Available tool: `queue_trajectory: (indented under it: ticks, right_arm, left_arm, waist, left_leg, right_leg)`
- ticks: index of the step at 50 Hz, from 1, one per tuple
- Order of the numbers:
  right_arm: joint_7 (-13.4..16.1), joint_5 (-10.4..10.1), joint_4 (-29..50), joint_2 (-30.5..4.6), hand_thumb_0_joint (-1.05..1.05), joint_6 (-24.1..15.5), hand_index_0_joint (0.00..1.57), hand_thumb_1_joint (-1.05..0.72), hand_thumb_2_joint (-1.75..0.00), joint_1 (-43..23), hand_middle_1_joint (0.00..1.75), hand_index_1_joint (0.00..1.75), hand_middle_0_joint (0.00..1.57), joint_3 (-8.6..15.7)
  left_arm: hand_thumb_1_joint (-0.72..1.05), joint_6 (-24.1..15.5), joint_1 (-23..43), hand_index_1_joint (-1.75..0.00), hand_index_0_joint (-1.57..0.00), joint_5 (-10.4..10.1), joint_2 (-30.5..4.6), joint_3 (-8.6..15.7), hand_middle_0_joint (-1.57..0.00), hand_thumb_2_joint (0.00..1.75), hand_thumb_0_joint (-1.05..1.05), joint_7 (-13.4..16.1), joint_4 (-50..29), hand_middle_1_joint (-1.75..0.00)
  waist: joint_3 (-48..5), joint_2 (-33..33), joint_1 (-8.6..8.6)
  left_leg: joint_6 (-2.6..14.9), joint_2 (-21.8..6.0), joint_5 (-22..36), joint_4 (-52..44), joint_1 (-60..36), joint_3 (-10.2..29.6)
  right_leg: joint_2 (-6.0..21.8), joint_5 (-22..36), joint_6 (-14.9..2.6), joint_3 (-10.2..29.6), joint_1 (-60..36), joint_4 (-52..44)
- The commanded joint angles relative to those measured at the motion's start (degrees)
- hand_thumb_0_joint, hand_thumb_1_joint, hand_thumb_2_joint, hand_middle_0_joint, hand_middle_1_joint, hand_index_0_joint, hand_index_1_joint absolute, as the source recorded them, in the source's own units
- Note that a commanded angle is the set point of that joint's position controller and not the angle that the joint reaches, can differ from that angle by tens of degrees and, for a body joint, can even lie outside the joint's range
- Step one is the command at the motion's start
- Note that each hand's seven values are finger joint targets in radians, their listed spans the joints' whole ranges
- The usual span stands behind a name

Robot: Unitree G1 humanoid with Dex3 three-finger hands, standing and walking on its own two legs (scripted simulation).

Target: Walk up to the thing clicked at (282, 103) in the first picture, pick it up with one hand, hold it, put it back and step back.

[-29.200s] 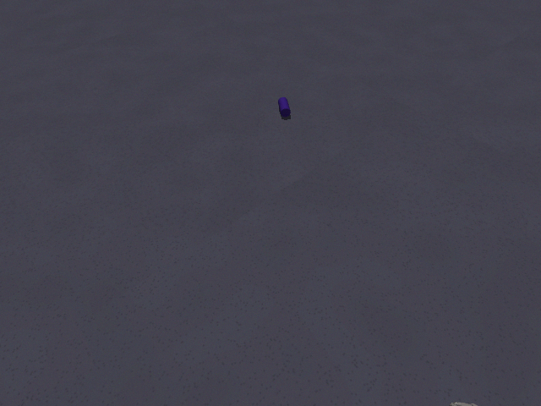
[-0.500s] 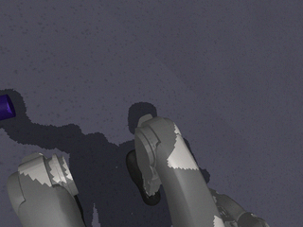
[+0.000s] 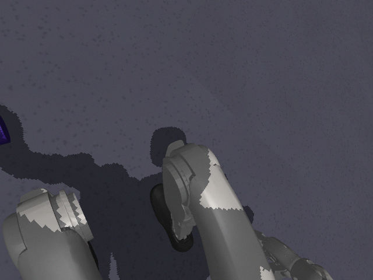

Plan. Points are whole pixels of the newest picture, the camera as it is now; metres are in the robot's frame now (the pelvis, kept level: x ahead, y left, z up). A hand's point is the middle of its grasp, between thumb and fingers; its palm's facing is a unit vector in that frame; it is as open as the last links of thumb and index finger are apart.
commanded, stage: open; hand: left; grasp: from above
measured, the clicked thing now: out of the picture +0.45 +0.30 -0.27
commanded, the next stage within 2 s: withdraw in 0.62 s
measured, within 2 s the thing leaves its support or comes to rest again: neither
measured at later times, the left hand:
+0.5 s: hand out of the picture +0.44 +0.31 -0.23, palm faces -0.44 -0.12 -0.89, open 13.1 cm
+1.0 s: hand out of the picture +0.46 +0.31 -0.20, palm faces -0.31 -0.11 -0.94, open 13.9 cm
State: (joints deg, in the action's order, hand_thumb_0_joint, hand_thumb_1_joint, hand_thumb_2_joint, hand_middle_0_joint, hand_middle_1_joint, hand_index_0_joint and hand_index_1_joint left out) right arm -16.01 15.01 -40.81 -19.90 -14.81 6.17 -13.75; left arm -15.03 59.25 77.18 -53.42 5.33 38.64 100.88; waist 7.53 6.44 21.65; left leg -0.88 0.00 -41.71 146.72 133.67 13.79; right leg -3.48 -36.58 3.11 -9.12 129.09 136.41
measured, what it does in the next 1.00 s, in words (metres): stands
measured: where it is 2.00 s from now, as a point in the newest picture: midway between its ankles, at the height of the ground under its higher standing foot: (136, 254)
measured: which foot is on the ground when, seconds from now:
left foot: down 0.00-1.00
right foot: down 0.00-1.00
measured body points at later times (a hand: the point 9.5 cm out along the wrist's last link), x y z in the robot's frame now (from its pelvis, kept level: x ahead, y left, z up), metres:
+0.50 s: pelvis +0.00 +0.00 +0.00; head +0.27 +0.12 +0.35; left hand +0.46 +0.31 -0.18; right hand +0.05 -0.26 -0.06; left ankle +0.06 +0.13 -0.27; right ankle +0.12 -0.12 -0.27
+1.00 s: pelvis +0.01 +0.00 +0.01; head +0.26 +0.11 +0.36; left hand +0.47 +0.32 -0.15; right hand +0.05 -0.26 -0.06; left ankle +0.06 +0.13 -0.27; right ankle +0.12 -0.12 -0.27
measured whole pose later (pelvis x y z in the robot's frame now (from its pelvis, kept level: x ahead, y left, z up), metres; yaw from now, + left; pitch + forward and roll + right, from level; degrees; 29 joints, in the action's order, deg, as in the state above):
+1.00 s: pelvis +0.01 +0.00 +0.01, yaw +0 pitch +30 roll -12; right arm -17.0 13.7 -41.2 -19.1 -13.8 8.8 -10.9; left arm -10.9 56.0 73.6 -49.6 7.6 36.7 89.7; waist 4.0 4.2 19.4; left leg -1.5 0.1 -42.2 145.2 134.3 13.4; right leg -3.0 -37.3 2.4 -8.9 130.1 135.6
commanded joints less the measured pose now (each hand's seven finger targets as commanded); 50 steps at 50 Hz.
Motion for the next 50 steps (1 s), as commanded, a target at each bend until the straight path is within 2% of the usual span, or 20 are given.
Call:
queue_trajectory:
  ticks: [1, 2, 11, 13, 18, 19, 21, 22, 23, 29, 34, 35, 36, 37, 42, 44, 45, 46, 48, 50]
  right_arm:
    - [0.2, 0.0, -0.9, -18.6, 0.00, -0.2, 0.20, -0.90, -0.90, 10.3, 0.30, 0.30, 0.20, 5.2]
    - [0.3, 0.1, -0.9, -18.6, 0.00, 0.1, 0.20, -0.89, -0.90, 10.4, 0.30, 0.30, 0.20, 5.2]
    - [0.4, -0.1, -0.8, -18.0, 0.00, 0.5, 0.20, -0.89, -0.90, 11.6, 0.30, 0.30, 0.20, 4.9]
    - [0.7, -0.3, -0.6, -18.7, 0.00, 0.7, 0.20, -0.89, -0.90, 11.5, 0.30, 0.30, 0.20, 4.9]
    - [1.1, -0.3, -0.4, -17.8, 0.00, 1.5, 0.20, -0.89, -0.90, 11.0, 0.30, 0.30, 0.20, 4.8]
    - [1.1, -0.3, 0.1, -18.4, 0.00, 1.5, 0.20, -0.89, -0.90, 10.5, 0.30, 0.30, 0.20, 5.0]
    - [1.3, -0.3, -0.1, -18.5, 0.00, 1.6, 0.20, -0.89, -0.90, 10.8, 0.30, 0.30, 0.20, 5.0]
    - [1.2, -0.2, 0.5, -18.2, 0.00, 1.5, 0.20, -0.89, -0.90, 10.9, 0.30, 0.30, 0.20, 4.8]
    - [1.2, 0.1, -0.5, -18.1, 0.00, 1.7, 0.20, -0.89, -0.90, 11.6, 0.30, 0.30, 0.20, 4.6]
    - [0.8, 0.1, 0.0, -18.5, 0.00, 0.9, 0.20, -0.89, -0.90, 11.1, 0.30, 0.30, 0.20, 5.0]
    - [1.0, -0.2, -0.4, -18.2, 0.00, 1.1, 0.20, -0.89, -0.90, 10.9, 0.30, 0.30, 0.20, 5.2]
    - [0.8, -0.1, 0.2, -18.2, 0.00, 0.8, 0.20, -0.89, -0.90, 10.5, 0.30, 0.30, 0.20, 5.1]
    - [0.8, 0.0, -0.5, -18.3, 0.00, 1.0, 0.20, -0.89, -0.90, 11.1, 0.30, 0.30, 0.20, 5.0]
    - [0.8, 0.1, -0.1, -18.5, 0.00, 1.0, 0.20, -0.90, -0.90, 11.5, 0.30, 0.30, 0.20, 5.1]
    - [0.8, -0.2, -0.2, -18.3, 0.00, 0.9, 0.20, -0.90, -0.90, 12.1, 0.30, 0.30, 0.20, 5.9]
    - [0.3, -0.8, 0.0, -17.3, 0.00, 0.6, 0.20, -0.90, -0.90, 10.4, 0.30, 0.30, 0.20, 6.2]
    - [0.0, -0.7, 0.0, -17.8, 0.00, 0.5, 0.20, -0.90, -0.90, 12.0, 0.30, 0.30, 0.20, 7.0]
    - [-0.2, -1.1, -0.6, -18.0, 0.00, 0.6, 0.20, -0.90, -0.90, 12.8, 0.30, 0.30, 0.20, 7.9]
    - [-0.9, -1.9, -0.9, -16.1, 0.00, 1.0, 0.20, -0.90, -0.90, 12.4, 0.30, 0.30, 0.20, 8.9]
    - [-1.3, -3.3, -1.1, -15.6, 0.00, 2.1, 0.20, -0.90, -0.90, 13.0, 0.30, 0.30, 0.20, 9.9]
  left_arm:
    - [-0.06, 1.0, 14.8, -0.55, -0.49, -0.6, -12.0, 0.6, -0.50, 0.63, 0.00, 1.8, -4.5, -0.54]
    - [-0.09, 1.0, 14.4, -0.58, -0.46, -0.8, -13.0, 1.8, -0.47, 0.65, 0.00, 1.9, -4.9, -0.57]
    - [-0.25, 0.4, 13.7, -0.73, -0.31, -2.2, -12.2, 1.0, -0.32, 0.78, 0.00, -0.3, -6.3, -0.72]
    - [-0.29, -0.1, 13.5, -0.77, -0.28, -2.6, -13.7, 2.0, -0.28, 0.81, 0.00, -0.2, -7.3, -0.76]
    - [-0.37, -0.6, 12.4, -0.84, -0.21, -2.0, -13.3, 1.7, -0.22, 0.88, 0.00, 0.1, -7.2, -0.83]
    - [-0.39, -0.9, 13.9, -0.85, -0.19, -2.0, -12.1, 0.5, -0.20, 0.90, 0.00, 0.1, -8.1, -0.84]
    - [-0.41, -0.9, 13.1, -0.87, -0.17, -1.6, -13.2, 1.3, -0.18, 0.92, 0.00, 0.4, -7.3, -0.85]
    - [-0.41, -1.1, 14.3, -0.87, -0.16, -1.2, -11.7, -0.2, -0.18, 0.93, 0.00, 0.3, -8.4, -0.85]
    - [-0.42, -0.9, 12.9, -0.88, -0.16, -1.1, -14.1, 1.9, -0.17, 0.93, 0.00, 0.8, -6.9, -0.87]
    - [-0.46, -0.3, 14.3, -0.93, -0.11, -1.0, -12.2, 0.8, -0.13, 0.98, 0.00, 1.0, -7.4, -0.92]
    - [-0.49, 0.6, 12.1, -0.97, -0.09, -1.3, -13.5, 2.2, -0.10, 1.01, 0.00, 1.2, -7.0, -0.96]
    - [-0.50, 0.6, 14.0, -0.97, -0.08, -1.4, -11.5, 0.3, -0.09, 1.01, 0.00, 0.8, -7.3, -0.96]
    - [-0.50, 0.7, 13.0, -0.98, -0.07, -1.7, -13.5, 2.1, -0.08, 1.00, 0.00, 1.0, -6.9, -0.97]
    - [-0.49, 0.9, 13.1, -0.99, -0.09, -1.4, -12.5, 1.1, -0.08, 0.96, 0.00, 0.5, -6.9, -1.01]
    - [-0.49, 1.0, 16.0, -0.99, -0.09, -1.9, -14.8, 3.3, -0.08, 0.97, 0.00, 0.5, -13.8, -1.00]
    - [-0.51, 2.1, 14.2, -0.99, -0.08, -3.4, -9.9, 0.8, -0.07, 0.98, 0.00, 0.5, -13.2, -1.00]
    - [-0.51, 2.8, 14.6, -0.99, -0.08, -3.3, -11.8, 2.6, -0.07, 0.98, 0.00, 0.8, -15.0, -1.00]
    - [-0.49, 3.5, 15.7, -0.99, -0.08, -3.6, -13.6, 4.5, -0.07, 0.97, 0.00, 1.1, -18.7, -1.00]
    - [-0.50, 5.6, 12.1, -0.99, -0.08, -5.2, -8.3, 3.2, -0.07, 0.98, 0.00, 0.5, -20.9, -0.99]
    - [-0.52, 8.1, 11.3, -0.99, -0.07, -6.4, -7.1, 3.2, -0.07, 0.99, 0.00, -0.6, -23.9, -1.00]
  waist:
    - [-33.9, -28.9, 2.81]
    - [-34.8, -28.1, 2.48]
    - [-36.4, -27.5, 3.03]
    - [-36.7, -27.8, 2.37]
    - [-36.9, -27.4, 1.85]
    - [-35.7, -27.6, 2.35]
    - [-35.3, -26.9, 2.26]
    - [-35.6, -27.9, 2.69]
    - [-36.3, -27.2, 2.40]
    - [-35.6, -28.2, 2.82]
    - [-36.5, -28.7, 1.68]
    - [-35.2, -28.7, 2.56]
    - [-35.6, -28.0, 2.29]
    - [-35.7, -27.4, 3.06]
    - [-41.0, -32.8, 1.38]
    - [-41.0, -33.9, 0.55]
    - [-42.2, -34.0, 0.76]
    - [-44.7, -35.2, -0.54]
    - [-48.4, -38.7, -3.02]
    - [-49.8, -36.4, -4.10]
  left_leg:
    - [1.17, -1.4, 10.7, -16.0, -26.1, -5.4]
    - [1.24, -1.3, 10.7, -16.7, -25.9, -5.3]
    - [1.62, -1.3, 13.3, -15.2, -26.2, -6.0]
    - [1.52, -1.3, 13.6, -15.5, -25.9, -5.6]
    - [1.59, -1.3, 12.3, -15.8, -25.4, -5.9]
    - [1.57, -1.3, 11.9, -15.4, -24.5, -6.0]
    - [1.48, -1.2, 11.1, -16.2, -25.1, -5.5]
    - [1.56, -1.2, 11.6, -16.0, -25.5, -5.7]
    - [1.57, -1.4, 12.5, -15.9, -26.0, -5.6]
    - [1.32, -1.3, 12.0, -16.0, -26.6, -5.5]
    - [1.33, -1.3, 12.9, -16.3, -26.1, -5.9]
    - [1.34, -1.2, 12.2, -15.7, -25.7, -6.1]
    - [1.37, -1.4, 12.4, -16.1, -25.7, -5.6]
    - [1.60, -1.3, 13.2, -15.2, -26.0, -6.0]
    - [0.77, -1.4, 15.1, -16.6, -30.7, -5.9]
    - [0.42, -1.5, 13.8, -17.7, -31.2, -5.6]
    - [0.61, -1.4, 14.9, -17.2, -31.6, -6.2]
    - [0.54, -1.3, 15.5, -17.4, -32.5, -6.4]
    - [0.25, -1.0, 17.1, -18.9, -34.6, -7.5]
    - [0.91, -0.7, 17.3, -19.5, -32.4, -8.5]
  right_leg:
    - [-1.7, 12.1, -4.36, -6.3, -19.0, -10.5]
    - [-1.8, 11.8, -4.37, -6.4, -19.3, -11.1]
    - [-1.9, 14.3, -4.21, -5.9, -22.5, -11.5]
    - [-1.9, 14.2, -4.34, -6.2, -22.2, -11.8]
    - [-2.2, 13.3, -4.43, -5.9, -22.7, -11.8]
    - [-2.0, 12.7, -4.52, -6.0, -21.3, -12.1]
    - [-1.8, 11.9, -4.50, -6.5, -20.3, -11.7]
    - [-2.0, 12.5, -4.40, -6.4, -20.4, -11.9]
    - [-2.2, 13.4, -4.32, -6.3, -21.8, -11.8]
    - [-1.9, 12.9, -4.31, -6.5, -20.0, -11.4]
    - [-2.1, 13.5, -4.52, -6.0, -21.6, -11.6]
    - [-1.8, 13.1, -4.44, -6.0, -20.2, -11.4]
    - [-2.0, 13.0, -4.44, -6.3, -21.0, -11.7]
    - [-2.0, 14.2, -4.24, -6.1, -21.2, -11.5]
    - [-1.7, 15.1, -4.69, -6.0, -21.8, -11.0]
    - [-1.6, 14.3, -4.93, -5.9, -20.1, -10.8]
    - [-1.8, 15.6, -4.65, -5.9, -20.4, -11.2]
    - [-1.5, 16.0, -4.76, -5.6, -20.1, -11.0]
    - [-1.4, 16.8, -5.27, -4.9, -20.4, -11.5]
    - [-1.7, 17.2, -5.20, -4.0, -20.9, -12.9]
